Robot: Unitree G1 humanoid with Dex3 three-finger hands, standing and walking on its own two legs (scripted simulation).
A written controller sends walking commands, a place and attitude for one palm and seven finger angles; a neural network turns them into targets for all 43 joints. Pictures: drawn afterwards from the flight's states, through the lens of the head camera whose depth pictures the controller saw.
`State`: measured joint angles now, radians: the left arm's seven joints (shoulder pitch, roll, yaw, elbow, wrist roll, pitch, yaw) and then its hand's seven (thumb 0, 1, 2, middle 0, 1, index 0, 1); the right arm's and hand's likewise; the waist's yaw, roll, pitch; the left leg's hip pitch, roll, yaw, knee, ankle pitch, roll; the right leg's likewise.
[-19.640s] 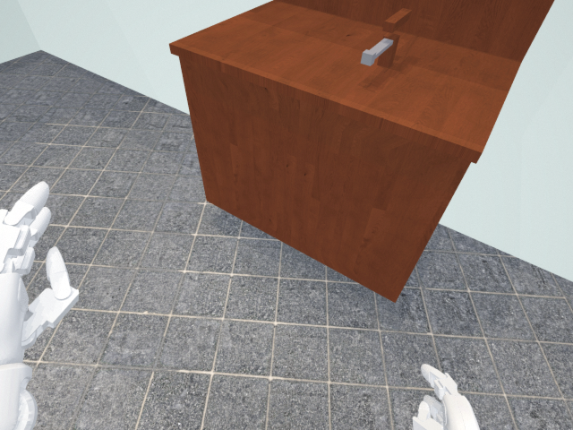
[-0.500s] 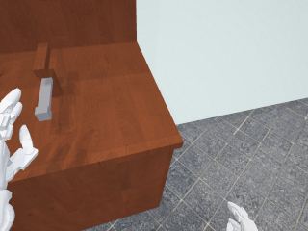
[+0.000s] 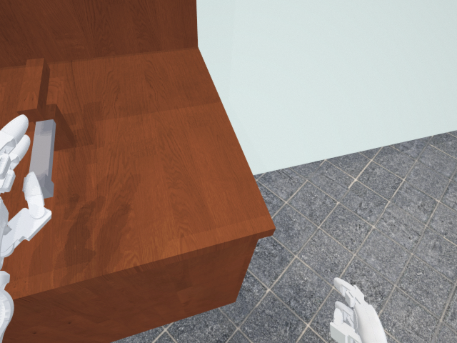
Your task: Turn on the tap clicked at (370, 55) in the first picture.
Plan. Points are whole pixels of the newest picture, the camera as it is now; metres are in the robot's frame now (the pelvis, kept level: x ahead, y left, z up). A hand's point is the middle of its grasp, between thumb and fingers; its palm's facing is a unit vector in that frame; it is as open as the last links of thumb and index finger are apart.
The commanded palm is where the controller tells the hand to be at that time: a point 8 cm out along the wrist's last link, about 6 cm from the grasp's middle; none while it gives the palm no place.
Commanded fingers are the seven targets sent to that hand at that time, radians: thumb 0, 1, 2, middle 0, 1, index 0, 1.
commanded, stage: come to a stop and stand still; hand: left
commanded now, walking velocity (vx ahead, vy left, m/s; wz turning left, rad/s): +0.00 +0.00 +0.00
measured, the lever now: (39, 187) +0.30 +0.32 +0.11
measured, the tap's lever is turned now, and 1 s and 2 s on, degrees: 0 0 0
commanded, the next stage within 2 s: look again from close up in 0.22 s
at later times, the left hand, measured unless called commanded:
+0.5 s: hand (13, 226) +0.21 +0.28 +0.16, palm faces +0.39 -0.86 -0.33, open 7.4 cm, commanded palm +0.15 +0.31 +0.18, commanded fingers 0.00 0.90 0.90 -0.20 -0.30 -0.20 -0.30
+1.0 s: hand out of the picture +0.22 +0.30 +0.20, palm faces +0.49 -0.79 -0.37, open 7.4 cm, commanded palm +0.13 +0.30 +0.18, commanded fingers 0.00 0.90 0.90 -0.20 -0.30 -0.20 -0.30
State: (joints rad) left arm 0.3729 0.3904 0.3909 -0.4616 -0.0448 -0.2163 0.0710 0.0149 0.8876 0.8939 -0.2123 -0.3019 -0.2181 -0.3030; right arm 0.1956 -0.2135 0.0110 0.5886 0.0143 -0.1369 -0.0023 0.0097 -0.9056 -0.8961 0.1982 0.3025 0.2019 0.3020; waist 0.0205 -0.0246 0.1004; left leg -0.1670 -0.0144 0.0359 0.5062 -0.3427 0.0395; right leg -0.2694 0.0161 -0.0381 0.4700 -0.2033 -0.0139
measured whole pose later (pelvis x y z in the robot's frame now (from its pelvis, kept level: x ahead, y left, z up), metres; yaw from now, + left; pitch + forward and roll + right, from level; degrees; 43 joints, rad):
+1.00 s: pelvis -0.03 +0.02 +0.00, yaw +0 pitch -3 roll +0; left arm 0.15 0.45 0.46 -0.31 -0.03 -0.27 0.06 0.01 0.89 0.89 -0.21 -0.30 -0.21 -0.30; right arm 0.23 -0.18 0.02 0.58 0.00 -0.16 0.02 0.01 -0.91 -0.90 0.20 0.30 0.20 0.30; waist 0.06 -0.05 0.10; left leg -0.16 -0.06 0.05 0.51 -0.30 0.07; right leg -0.28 -0.03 -0.02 0.50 -0.18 -0.01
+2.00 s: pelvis -0.01 +0.02 +0.00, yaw +1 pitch -2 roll -1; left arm 0.39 0.35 0.36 -0.49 -0.04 -0.22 0.10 0.01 0.89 0.89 -0.21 -0.30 -0.21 -0.30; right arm 0.19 -0.18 0.02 0.57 0.01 -0.12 -0.02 0.01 -0.90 -0.90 0.20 0.30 0.20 0.30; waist 0.03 -0.04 0.10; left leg -0.13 -0.05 0.03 0.49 -0.32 0.07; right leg -0.22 -0.02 -0.06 0.44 -0.18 0.02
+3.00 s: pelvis -0.02 +0.01 +0.00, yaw +0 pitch -2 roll -1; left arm 0.38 0.37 0.36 -0.39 -0.05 -0.25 0.08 0.01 0.89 0.89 -0.21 -0.30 -0.22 -0.30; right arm 0.25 -0.20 0.02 0.59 0.01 -0.15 -0.02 0.01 -0.90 -0.90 0.20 0.30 0.20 0.30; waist 0.03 -0.03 0.08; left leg -0.16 -0.03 0.05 0.49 -0.31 0.06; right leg -0.26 -0.01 -0.05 0.46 -0.17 0.00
